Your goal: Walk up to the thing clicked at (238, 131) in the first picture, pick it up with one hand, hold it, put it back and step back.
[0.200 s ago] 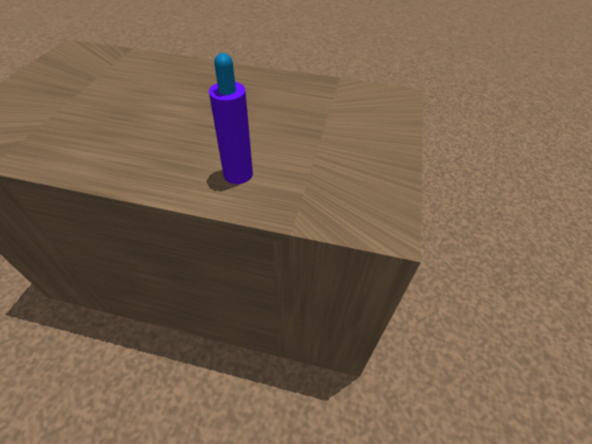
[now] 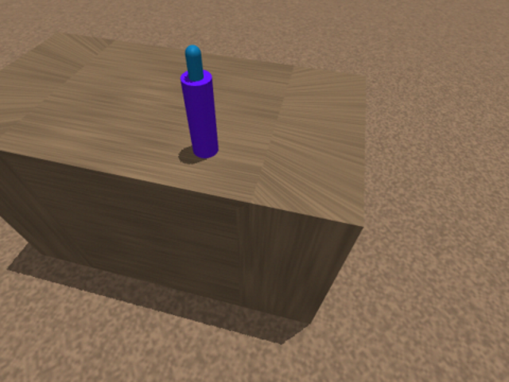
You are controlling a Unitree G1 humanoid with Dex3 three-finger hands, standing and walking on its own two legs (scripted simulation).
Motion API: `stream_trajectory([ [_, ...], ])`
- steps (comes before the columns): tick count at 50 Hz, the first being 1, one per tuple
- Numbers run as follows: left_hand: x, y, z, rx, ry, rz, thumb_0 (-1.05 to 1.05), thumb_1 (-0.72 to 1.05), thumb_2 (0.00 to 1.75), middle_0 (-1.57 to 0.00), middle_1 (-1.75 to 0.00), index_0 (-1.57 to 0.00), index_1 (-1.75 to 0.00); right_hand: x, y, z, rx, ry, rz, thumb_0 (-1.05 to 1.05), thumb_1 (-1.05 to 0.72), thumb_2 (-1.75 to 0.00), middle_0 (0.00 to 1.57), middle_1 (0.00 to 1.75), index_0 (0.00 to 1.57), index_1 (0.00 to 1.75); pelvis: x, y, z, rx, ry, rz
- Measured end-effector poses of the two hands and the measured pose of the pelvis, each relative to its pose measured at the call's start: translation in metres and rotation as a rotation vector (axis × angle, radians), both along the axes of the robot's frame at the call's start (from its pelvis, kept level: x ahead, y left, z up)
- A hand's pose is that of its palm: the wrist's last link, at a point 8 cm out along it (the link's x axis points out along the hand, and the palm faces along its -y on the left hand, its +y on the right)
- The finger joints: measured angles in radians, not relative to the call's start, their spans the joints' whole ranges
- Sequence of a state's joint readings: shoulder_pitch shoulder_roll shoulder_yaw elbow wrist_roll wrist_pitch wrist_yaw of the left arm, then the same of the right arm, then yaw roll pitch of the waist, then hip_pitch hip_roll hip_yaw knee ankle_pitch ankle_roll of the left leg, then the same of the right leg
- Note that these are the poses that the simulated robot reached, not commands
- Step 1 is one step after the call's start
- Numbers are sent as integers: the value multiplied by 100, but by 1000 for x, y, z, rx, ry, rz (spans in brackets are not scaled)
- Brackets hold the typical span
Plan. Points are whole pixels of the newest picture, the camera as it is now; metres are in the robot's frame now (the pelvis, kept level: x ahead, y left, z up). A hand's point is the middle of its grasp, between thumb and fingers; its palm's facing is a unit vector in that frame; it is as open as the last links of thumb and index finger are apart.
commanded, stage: stand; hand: left
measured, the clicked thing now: (199, 105) +0.66 +0.12 +0.05
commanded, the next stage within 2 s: walk up in 0.92 s
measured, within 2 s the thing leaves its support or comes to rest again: neither
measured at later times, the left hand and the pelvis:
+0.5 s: hand out of the picture +0.09 +0.25 -0.16, palm faces -0.03 -0.94 -0.33, open 7.4 cm; pelvis +0.01 +0.00 +0.00, yaw +0 degrees
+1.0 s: hand out of the picture +0.07 +0.26 -0.15, palm faces -0.02 -0.93 -0.36, open 7.4 cm; pelvis +0.01 +0.00 +0.00, yaw +0 degrees
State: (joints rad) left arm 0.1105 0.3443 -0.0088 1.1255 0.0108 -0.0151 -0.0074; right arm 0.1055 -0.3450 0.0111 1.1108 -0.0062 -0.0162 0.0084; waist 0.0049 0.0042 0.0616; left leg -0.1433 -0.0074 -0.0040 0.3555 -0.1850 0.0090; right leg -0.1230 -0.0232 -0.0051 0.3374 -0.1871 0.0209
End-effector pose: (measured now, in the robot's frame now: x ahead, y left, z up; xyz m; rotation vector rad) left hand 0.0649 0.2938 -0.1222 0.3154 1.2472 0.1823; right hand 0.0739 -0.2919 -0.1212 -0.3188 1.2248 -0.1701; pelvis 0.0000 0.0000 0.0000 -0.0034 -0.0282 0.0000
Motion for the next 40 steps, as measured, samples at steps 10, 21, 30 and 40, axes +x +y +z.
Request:
stream_trajectory([
  [10,7,-2,0,0,-8,-1,1,91,90,-20,-30,-20,-30,7,-2,1,-5,-7,2,1,-90,-90,20,30,21,30,5,-1,0,0,1,1],
  [21,15,-3,1,-3,-21,-2,1,91,89,-20,-30,-20,-30,10,-3,2,-8,-7,2,1,-90,-90,20,30,21,30,8,-1,1,0,2,2],
  [30,15,-2,2,1,-21,1,1,91,89,-20,-30,-20,-30,10,-3,2,-7,-5,0,1,-90,-90,20,30,21,30,9,-1,1,1,-1,3],
  [40,11,-1,3,3,-14,6,1,91,89,-20,-30,-20,-30,9,-3,2,-6,-6,1,1,-90,-90,20,30,21,30,8,-2,1,1,-4,3],
])
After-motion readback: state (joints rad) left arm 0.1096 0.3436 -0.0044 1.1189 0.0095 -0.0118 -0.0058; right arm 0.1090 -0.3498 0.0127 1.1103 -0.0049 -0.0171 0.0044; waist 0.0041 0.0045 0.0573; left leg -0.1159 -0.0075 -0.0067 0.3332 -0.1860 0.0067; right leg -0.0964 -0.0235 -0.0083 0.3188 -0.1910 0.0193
